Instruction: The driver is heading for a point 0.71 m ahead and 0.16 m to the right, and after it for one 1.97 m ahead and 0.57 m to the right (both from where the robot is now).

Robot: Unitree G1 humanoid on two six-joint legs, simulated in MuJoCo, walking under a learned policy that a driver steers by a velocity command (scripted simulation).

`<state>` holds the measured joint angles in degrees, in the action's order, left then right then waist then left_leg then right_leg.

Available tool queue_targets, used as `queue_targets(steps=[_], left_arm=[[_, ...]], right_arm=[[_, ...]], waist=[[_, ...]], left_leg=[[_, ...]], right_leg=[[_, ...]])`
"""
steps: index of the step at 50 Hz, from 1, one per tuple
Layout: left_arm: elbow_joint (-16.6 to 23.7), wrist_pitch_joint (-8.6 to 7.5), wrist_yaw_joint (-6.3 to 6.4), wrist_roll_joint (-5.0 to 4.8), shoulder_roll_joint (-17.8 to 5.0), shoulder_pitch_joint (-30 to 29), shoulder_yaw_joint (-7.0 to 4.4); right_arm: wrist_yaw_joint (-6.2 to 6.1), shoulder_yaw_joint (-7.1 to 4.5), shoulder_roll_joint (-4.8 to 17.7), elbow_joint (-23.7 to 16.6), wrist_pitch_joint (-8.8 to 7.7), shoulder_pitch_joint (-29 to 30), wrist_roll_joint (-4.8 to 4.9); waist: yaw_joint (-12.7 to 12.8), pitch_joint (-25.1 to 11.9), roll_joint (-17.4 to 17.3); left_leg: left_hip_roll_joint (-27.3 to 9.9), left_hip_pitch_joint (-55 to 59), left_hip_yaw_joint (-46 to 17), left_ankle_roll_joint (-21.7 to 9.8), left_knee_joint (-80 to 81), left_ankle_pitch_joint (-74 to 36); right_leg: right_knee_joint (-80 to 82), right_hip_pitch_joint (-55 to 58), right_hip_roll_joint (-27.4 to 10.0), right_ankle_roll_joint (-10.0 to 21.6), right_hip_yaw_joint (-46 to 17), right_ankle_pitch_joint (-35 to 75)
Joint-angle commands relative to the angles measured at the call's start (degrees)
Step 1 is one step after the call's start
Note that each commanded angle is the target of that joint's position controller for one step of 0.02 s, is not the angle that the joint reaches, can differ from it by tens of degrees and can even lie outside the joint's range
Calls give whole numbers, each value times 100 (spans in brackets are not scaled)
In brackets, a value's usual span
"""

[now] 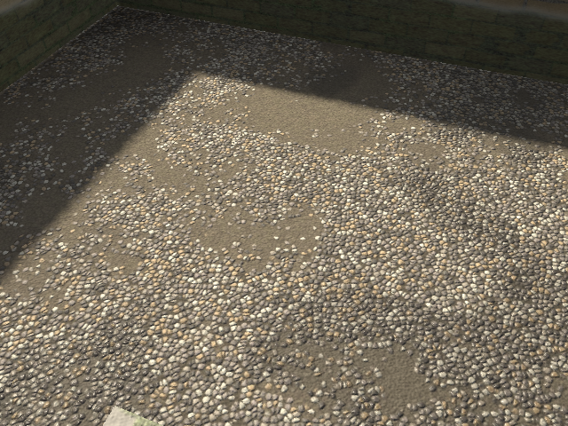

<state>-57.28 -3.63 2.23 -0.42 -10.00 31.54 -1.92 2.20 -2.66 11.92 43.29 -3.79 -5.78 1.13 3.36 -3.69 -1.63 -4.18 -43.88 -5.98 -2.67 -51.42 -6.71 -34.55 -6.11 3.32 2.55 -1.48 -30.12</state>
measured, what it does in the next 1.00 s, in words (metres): goes down, turning right: left foot 0.18 m lower, then right foot 0.18 m lower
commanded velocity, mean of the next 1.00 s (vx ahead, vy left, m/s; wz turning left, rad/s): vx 0.50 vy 0.00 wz -0.36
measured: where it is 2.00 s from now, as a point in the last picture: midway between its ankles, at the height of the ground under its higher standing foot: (386, 306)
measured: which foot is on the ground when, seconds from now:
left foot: up 0.00-0.22, down 0.24-0.86, up 0.88-1.00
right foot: down 0.00-0.24, up 0.26-0.84, down 0.86-1.00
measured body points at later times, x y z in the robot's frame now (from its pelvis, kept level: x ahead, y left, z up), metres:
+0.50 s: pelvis +0.34 +0.11 -0.16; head +0.37 +0.13 +0.29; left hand +0.45 +0.37 -0.30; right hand +0.31 -0.13 -0.30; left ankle +0.33 +0.21 -0.89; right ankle +0.40 -0.06 -0.80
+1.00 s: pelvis +0.63 -0.01 -0.35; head +0.68 -0.02 +0.10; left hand +0.84 +0.16 -0.48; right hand +0.54 -0.26 -0.48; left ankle +0.58 +0.18 -0.83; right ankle +0.64 -0.10 -1.07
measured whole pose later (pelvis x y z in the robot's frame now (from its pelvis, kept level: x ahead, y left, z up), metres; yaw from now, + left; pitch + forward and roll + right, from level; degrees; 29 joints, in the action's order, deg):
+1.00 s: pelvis +0.63 -0.01 -0.35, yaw -24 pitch +3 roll -2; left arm -48.8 -0.7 -2.0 -0.4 -13.3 9.7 -3.6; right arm -1.5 -2.4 12.5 50.1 -5.6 -18.7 2.0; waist -4.0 3.0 -0.7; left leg -6.1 -35.0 -4.8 3.5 -105.4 35.4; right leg -35.5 -24.8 7.1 5.7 -0.6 -12.8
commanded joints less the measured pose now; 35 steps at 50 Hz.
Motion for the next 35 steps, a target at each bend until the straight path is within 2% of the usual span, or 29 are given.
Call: queue_targets(steps=[1, 3, 4, 5, 7, 9, 10, 11, 12, 13, 14, 15, 16, 17, 18, 19, 20, 21, 22, 24, 25, 26, 27, 28, 29, 30, 32, 33, 35], left_arm=[[-84, 50, 94, 36, -750, 1306, -182], [340, 94, 202, 2, -662, 572, -145], [441, 149, 157, -15, -693, 314, -140], [468, 156, 111, -41, -772, 279, -169], [439, 144, 93, -176, -750, 251, -172], [407, 186, 105, -168, -813, 354, -218], [348, 250, 78, -73, -967, 123, -275], [289, 209, 22, -31, -1023, -138, -302], [92, 138, -15, -145, -737, -29, -259], [-127, 85, -125, -143, -44, 1228, -147], [120, -102, -202, -295, -525, 1488, -173], [357, -129, -162, -396, -651, 1029, -199], [601, -10, -37, -411, -678, 434, -196], [673, 112, 103, -396, -635, 185, -204], [686, 275, 166, -291, -656, 115, -225], [716, 326, 205, -108, -589, -186, -260], [819, 311, 205, -70, -447, -321, -301], [894, 276, 175, -91, -348, -512, -318], [1076, 229, 113, -38, -433, -910, -341], [1237, 280, -14, -48, -446, -1116, -347], [1096, 280, -125, -26, -571, -823, -377], [1191, 270, -197, -19, -674, -1115, -416], [1311, 219, -265, -46, -674, -1514, -423], [1402, 196, -323, -42, -638, -1849, -410], [1616, 171, -375, -26, -693, -2258, -426], [1748, 153, -453, 22, -520, -2670, -374], [1848, 185, -531, 34, -359, -2915, -308], [1904, 201, -586, -6, -298, -3037, -270], [2106, 185, -675, -102, -280, -3534, -211]], right_arm=[[194, -19, 216, -725, -256, 1494, 83], [358, 68, 139, -716, -357, 1639, -144], [413, 91, 12, -628, -344, 1537, -144], [422, 82, 11, -606, -296, 1407, -62], [307, 13, 302, -667, -198, 1381, 68], [170, -36, 494, -441, -209, 954, 28], [137, -153, 694, -97, -182, 29, 43], [109, -320, 1048, 269, -182, -1284, 12], [93, -386, 1347, 655, -211, -2332, -156], [171, -212, 1328, 832, -263, -2636, -388], [192, -294, 1372, 783, -160, -2544, -276], [215, -349, 1425, 771, -33, -2412, -205], [240, -286, 1217, 809, -4, -2020, -86], [210, -246, 1144, 726, -40, -1424, -167], [233, -122, 864, 551, -145, -744, -287], [213, -64, 599, 637, -218, -496, -334], [135, -38, 547, 739, -300, -328, -272], [29, -50, 510, 891, -321, -501, -240], [-99, -75, 521, 1042, -322, -797, -229], [-253, -119, 616, 1219, -249, -1254, -275], [-249, -189, 849, 1173, -265, -1247, -336], [-234, -178, 774, 1101, -267, -1263, -280], [-338, -155, 593, 1149, -267, -1260, -139], [-386, -112, 481, 1236, -274, -1514, -100], [-504, -70, 353, 1218, -263, -1488, -49], [-560, -51, 352, 1227, -264, -1616, -112], [-596, -58, 390, 1246, -221, -1876, -149], [-602, -94, 501, 1226, -194, -1962, -181], [-619, -129, 579, 1180, -126, -2220, -110]], waist=[[452, 1228, 570], [425, 1324, 288], [436, 1271, 275], [441, 1256, 451], [387, 1357, 580], [351, 1226, 436], [-134, 740, 676], [-836, 268, 675], [-1310, -232, 8], [-804, -1059, -1710], [-698, -1824, -2109], [-769, -2182, -1703], [-630, -1763, -628], [-415, -1039, -327], [-137, -411, 196], [-105, 7, 159], [98, 375, -41], [49, 400, -554], [-81, 389, -714], [-98, 64, -523], [-9, -109, -198], [-59, 36, 106], [-135, 169, -148], [-283, 296, -260], [-278, 709, -84], [-454, 761, -213], [-666, 825, -54], [-756, 940, 55], [-1010, 1141, -45]], left_leg=[[-253, -2880, -249, -13, 641, -78], [-21, -767, 286, -41, 1736, -2139], [212, 822, 504, -56, 2019, -2666], [271, 1492, 482, 8, 1944, -2726], [237, 1624, 294, 110, 2396, -2240], [-27, 1488, 60, 171, 3251, -2141], [-192, 2410, -44, 122, 3237, -2160], [-333, 3827, 14, 43, 3131, -2261], [-636, 5345, 40, -150, 2909, -3081], [-1183, 7657, -74, -390, 566, -5126], [-1698, 7852, -840, -892, 286, -4965], [-2105, 7339, -1716, -1285, 1258, -2364], [-2114, 6239, -2225, -1394, 2482, 821], [-2320, 4770, -2766, -1456, 3178, 1741], [-2274, 3374, -2459, -1401, 3210, 1644], [-2061, 2566, -1913, -1118, 2993, 1022], [-1486, 1864, -874, -777, 3168, 502], [-1264, 2066, -510, -750, 3272, 346], [-1268, 2455, -442, -817, 3255, -341], [-1509, 3051, -429, -1110, 3035, -1222], [-1616, 3145, -372, -1176, 2814, -1298], [-1350, 3219, -25, -988, 2857, -733], [-1281, 3486, 168, -678, 2783, -44], [-1266, 3628, 248, -581, 2761, 209], [-863, 2989, 912, -368, 2709, 950], [-777, 2717, 1124, -307, 2638, 1365], [-883, 2743, 1158, -368, 2218, 2115], [-970, 2818, 1163, -354, 1913, 2317], [-1203, 3357, 924, -366, 1437, 2419]], right_leg=[[303, 1752, -1873, 910, -2200, 2547], [302, -192, -1303, 682, -1313, 1589], [425, -1368, -1024, 588, -928, 1115], [280, -1719, -994, 571, -838, 1134], [-191, -1183, -909, 402, -737, 1275], [-1154, 77, -934, 274, -853, 1787], [-2219, 152, -1022, 304, -1002, 2535], [-3548, -355, -899, 139, -1029, 2899], [-5779, -1319, -228, -272, -638, 1121], [-7855, -3481, 159, -406, -1135, -2534], [-8015, -4144, -174, -458, -1541, -2071], [-8041, -4369, -280, -561, -1276, -1737], [-7270, -4485, -516, -552, -641, -715], [-7445, -4218, -634, -402, -429, 239], [-6453, -3789, -872, -216, -661, 1145], [-6042, -3557, -1002, -61, -866, 1469], [-4720, -3176, -1052, -88, -922, 1949], [-3929, -3205, -1072, -151, -899, 2099], [-3421, -3468, -1112, -177, -958, 2236], [-3261, -3741, -1026, -199, -1062, 2282], [-3467, -3695, -921, -140, -982, 2777], [-2960, -3956, -863, -26, -1073, 3570], [-2399, -4159, -888, 60, -1315, 4130], [-2279, -4350, -812, 111, -1255, 4417], [-1159, -3906, -646, 63, -1029, 5433], [-850, -3445, -527, 51, -665, 6109], [-466, -3238, -458, 22, -594, 6384], [-224, -3256, -453, 51, -568, 6346], [49, -3706, -532, 22, -569, 5940]])
Keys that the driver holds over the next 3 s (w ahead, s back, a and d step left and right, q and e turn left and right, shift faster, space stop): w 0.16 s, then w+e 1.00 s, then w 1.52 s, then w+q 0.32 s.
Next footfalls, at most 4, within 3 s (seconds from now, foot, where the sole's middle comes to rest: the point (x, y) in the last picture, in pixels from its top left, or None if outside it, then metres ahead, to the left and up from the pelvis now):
0.24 left None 0.37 0.21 -0.93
0.86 right None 0.68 -0.11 -1.10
1.24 left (319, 340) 0.99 -0.01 -1.10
1.78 right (421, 323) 1.07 -0.35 -1.10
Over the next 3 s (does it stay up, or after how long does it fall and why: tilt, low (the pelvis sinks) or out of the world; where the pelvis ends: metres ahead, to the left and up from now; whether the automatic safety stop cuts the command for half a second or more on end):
stays up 1.52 -0.56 -0.33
